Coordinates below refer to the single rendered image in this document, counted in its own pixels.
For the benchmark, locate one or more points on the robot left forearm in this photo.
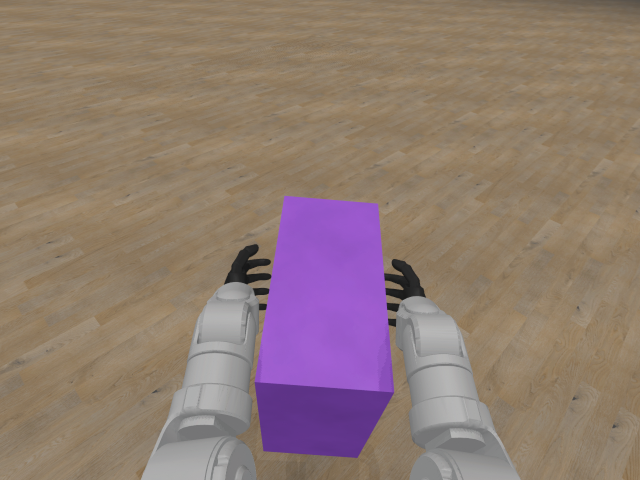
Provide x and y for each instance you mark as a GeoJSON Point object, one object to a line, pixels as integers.
{"type": "Point", "coordinates": [214, 400]}

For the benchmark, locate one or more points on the left robot upper arm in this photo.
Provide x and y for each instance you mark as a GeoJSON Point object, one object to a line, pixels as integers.
{"type": "Point", "coordinates": [216, 458]}

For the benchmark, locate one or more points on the right robot hand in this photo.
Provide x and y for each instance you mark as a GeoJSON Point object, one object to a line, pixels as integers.
{"type": "Point", "coordinates": [410, 282]}

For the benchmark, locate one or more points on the carton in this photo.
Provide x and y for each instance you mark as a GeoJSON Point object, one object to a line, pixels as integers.
{"type": "Point", "coordinates": [324, 374]}

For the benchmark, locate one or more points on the left robot hand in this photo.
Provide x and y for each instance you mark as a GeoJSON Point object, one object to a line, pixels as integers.
{"type": "Point", "coordinates": [240, 267]}

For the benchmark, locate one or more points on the robot right forearm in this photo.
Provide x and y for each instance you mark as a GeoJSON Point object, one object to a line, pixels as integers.
{"type": "Point", "coordinates": [446, 412]}

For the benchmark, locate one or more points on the right robot upper arm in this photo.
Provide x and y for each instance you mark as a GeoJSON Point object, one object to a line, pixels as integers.
{"type": "Point", "coordinates": [444, 464]}

